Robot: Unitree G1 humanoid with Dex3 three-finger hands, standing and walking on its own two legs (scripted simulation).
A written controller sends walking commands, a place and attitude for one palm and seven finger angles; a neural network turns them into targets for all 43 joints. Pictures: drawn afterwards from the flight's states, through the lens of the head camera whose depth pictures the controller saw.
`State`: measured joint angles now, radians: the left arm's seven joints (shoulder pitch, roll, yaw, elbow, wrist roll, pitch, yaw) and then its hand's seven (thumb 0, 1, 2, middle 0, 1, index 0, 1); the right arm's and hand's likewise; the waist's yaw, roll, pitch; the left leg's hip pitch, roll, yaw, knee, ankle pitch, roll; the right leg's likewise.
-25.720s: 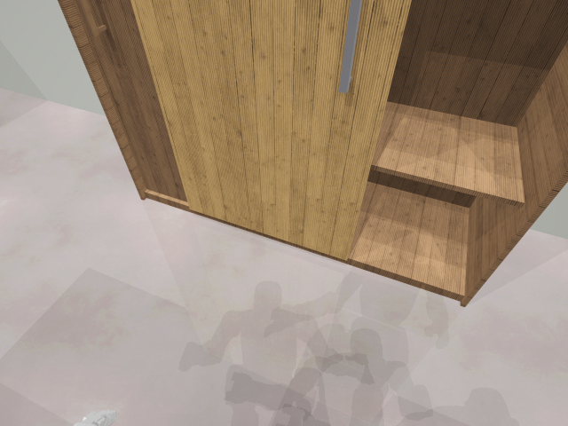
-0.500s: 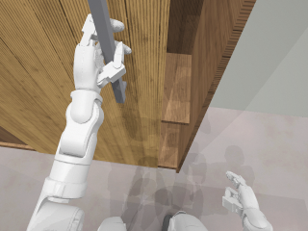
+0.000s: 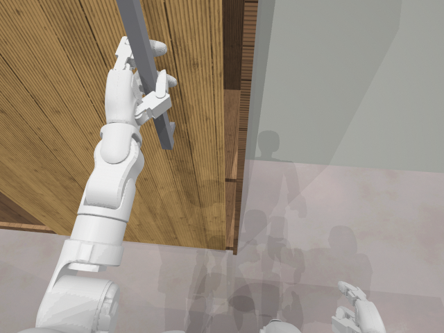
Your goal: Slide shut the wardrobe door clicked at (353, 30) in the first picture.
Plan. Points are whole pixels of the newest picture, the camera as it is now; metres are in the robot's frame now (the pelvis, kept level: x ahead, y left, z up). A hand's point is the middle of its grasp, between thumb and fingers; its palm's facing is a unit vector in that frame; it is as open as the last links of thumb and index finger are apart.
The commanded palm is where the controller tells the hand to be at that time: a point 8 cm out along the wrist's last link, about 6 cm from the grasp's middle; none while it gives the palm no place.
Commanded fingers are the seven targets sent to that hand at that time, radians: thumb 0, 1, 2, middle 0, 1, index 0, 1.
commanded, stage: step sideways, sliding the door along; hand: left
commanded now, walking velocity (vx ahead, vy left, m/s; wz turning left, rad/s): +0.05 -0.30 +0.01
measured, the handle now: (154, 77) +0.46 +0.17 +0.20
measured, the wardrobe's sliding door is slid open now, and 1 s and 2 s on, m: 0.03 0.00 0.00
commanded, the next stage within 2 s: stop walking and hold the door there in 0.44 s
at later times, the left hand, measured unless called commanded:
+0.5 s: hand (189, 95) +0.41 +0.11 +0.20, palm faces +0.28 -0.96 -0.05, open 6.2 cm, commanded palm +0.38 +0.09 +0.21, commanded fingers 0.00 0.90 0.90 -0.45 -1.40 -0.45 -1.40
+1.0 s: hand (183, 98) +0.41 +0.11 +0.20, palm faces +0.16 -0.98 -0.10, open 6.1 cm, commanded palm +0.38 +0.15 +0.20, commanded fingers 0.00 0.90 0.90 -0.45 -1.40 -0.45 -1.40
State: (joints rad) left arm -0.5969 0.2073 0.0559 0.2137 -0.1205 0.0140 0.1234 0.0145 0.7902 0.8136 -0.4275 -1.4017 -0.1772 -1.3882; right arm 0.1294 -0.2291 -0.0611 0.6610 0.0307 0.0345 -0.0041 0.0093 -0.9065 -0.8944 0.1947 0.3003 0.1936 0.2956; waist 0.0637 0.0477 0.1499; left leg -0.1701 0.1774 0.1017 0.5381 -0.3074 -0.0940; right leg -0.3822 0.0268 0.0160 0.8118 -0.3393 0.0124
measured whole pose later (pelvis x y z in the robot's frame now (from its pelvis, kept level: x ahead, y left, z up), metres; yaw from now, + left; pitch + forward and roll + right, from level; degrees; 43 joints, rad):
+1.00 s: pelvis +0.02 -0.03 +0.00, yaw +1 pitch +0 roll +0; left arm -0.44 0.23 0.12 0.20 -0.11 -0.03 0.11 -0.01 0.76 0.80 -0.45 -1.40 -0.23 -1.37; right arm 0.14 -0.25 -0.03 0.67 0.05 -0.02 -0.06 0.01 -0.91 -0.89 0.20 0.30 0.19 0.30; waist -0.03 0.04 0.02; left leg -0.17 0.22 0.14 0.49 -0.26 -0.08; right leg -0.25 -0.07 -0.03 0.51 -0.26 0.05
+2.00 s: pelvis -0.02 -0.02 +0.01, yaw +5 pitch -1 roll +0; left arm -0.80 0.19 0.12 0.71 -0.06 -0.13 0.06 0.00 -0.08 0.43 -0.50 -1.39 -0.39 -1.38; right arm 0.32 -0.23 -0.04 0.78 0.02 -0.18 -0.01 0.01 -0.90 -0.89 0.20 0.30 0.20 0.30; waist -0.04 0.00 0.03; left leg -0.20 0.16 0.10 0.43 -0.21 -0.08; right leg -0.26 -0.11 -0.05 0.48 -0.21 0.06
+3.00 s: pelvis -0.03 +0.00 +0.00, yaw +1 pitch +0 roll +1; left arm -0.72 0.37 0.28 0.70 -0.10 -0.20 -0.07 -0.01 -0.55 0.20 -0.46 -1.18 -0.25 -1.15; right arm 0.33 -0.22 -0.01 0.75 0.03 -0.11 -0.08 0.01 -0.90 -0.89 0.20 0.30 0.20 0.30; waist -0.07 -0.02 0.03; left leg -0.24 0.11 0.09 0.48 -0.23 -0.07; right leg -0.31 -0.11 0.03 0.46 -0.16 0.08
